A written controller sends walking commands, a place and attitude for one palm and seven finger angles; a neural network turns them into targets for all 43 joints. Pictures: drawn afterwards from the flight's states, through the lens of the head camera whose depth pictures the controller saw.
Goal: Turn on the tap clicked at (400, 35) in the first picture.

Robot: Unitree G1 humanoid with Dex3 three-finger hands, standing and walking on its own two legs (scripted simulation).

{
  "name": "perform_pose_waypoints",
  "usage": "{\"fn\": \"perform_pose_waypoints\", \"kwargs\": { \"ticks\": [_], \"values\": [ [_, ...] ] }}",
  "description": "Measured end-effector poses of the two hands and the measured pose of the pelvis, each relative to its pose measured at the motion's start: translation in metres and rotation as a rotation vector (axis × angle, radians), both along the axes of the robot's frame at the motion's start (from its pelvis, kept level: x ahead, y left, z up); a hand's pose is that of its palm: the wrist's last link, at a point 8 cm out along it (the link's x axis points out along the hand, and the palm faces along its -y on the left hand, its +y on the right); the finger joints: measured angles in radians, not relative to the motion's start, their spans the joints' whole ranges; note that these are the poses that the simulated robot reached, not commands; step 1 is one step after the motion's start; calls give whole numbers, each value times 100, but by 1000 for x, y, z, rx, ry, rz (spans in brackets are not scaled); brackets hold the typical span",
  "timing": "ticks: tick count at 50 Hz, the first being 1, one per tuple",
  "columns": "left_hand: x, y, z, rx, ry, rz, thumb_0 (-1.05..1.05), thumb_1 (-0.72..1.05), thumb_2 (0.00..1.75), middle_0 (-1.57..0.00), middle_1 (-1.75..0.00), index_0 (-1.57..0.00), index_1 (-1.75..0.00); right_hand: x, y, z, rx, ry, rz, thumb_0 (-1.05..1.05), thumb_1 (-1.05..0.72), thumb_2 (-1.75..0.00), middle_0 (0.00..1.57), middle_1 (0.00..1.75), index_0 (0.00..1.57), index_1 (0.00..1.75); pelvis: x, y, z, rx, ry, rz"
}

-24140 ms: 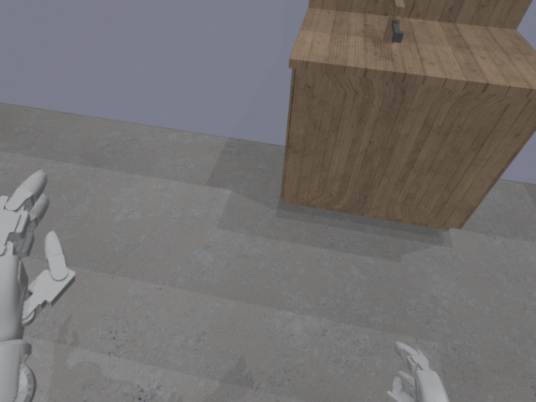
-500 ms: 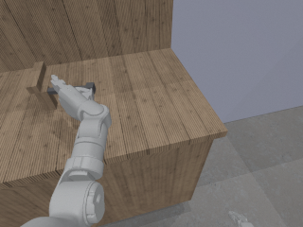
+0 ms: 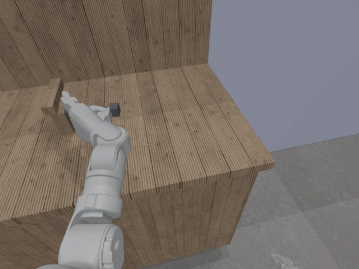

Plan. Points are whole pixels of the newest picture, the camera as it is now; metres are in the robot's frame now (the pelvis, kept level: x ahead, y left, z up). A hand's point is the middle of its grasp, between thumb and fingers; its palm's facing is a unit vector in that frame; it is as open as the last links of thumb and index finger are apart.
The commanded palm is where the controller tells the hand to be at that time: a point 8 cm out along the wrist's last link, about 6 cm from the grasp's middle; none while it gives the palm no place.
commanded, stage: lift the hand up off the lever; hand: left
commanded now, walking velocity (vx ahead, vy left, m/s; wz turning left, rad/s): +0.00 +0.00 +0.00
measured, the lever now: (114, 109) +0.50 +0.22 +0.10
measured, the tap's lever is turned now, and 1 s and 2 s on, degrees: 80 80 80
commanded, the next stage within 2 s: draw the hand back beside the body in 0.46 s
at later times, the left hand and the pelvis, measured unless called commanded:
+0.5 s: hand (109, 109) +0.41 +0.19 +0.18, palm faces +0.77 -0.63 -0.05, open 7.8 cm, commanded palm +0.36 +0.20 +0.18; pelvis +0.00 +0.00 +0.00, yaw +0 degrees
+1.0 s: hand (80, 151) +0.29 +0.21 +0.16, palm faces +0.33 -0.92 -0.22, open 7.7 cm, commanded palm +0.28 +0.24 +0.18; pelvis -0.02 +0.00 +0.01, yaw -2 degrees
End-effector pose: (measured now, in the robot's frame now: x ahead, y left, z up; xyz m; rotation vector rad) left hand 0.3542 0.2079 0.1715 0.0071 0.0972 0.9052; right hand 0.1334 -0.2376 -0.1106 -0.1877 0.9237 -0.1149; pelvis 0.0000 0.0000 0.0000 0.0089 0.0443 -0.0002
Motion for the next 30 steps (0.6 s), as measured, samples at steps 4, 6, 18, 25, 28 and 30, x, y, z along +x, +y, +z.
{"fn": "perform_pose_waypoints", "kwargs": {
  "ticks": [4,6,18,25,28,30],
  "values": [
    [2,-6,5,2,2,-22,1,90,90,-15,-15,-15,-15,11,4,5,-2,-33,12,1,-91,-90,20,30,20,30,-2,2,0,-1,-4,2],
    [5,-9,8,-1,7,-30,1,90,90,-15,-15,-15,-15,16,6,7,2,-47,16,1,-91,-90,20,30,20,30,-3,2,1,-1,-3,1],
    [11,-7,14,-5,21,-11,1,90,90,-15,-15,-15,-15,26,19,7,42,-51,30,1,-91,-90,20,30,21,30,3,3,2,2,3,-10],
    [0,-4,10,-9,15,-15,1,90,90,-15,-15,-15,-15,23,15,5,36,-28,33,1,-91,-90,20,30,21,30,5,2,3,2,-13,-4],
    [-2,-5,8,-12,21,-19,1,90,90,-15,-15,-15,-15,23,12,6,26,-30,36,1,-91,-90,20,30,21,30,3,1,3,1,-17,0],
    [-2,-7,9,2,14,-51,1,90,90,-15,-15,-15,-15,23,10,7,18,-32,33,1,-91,-90,20,30,21,30,1,0,3,3,-21,-1]
  ]
}}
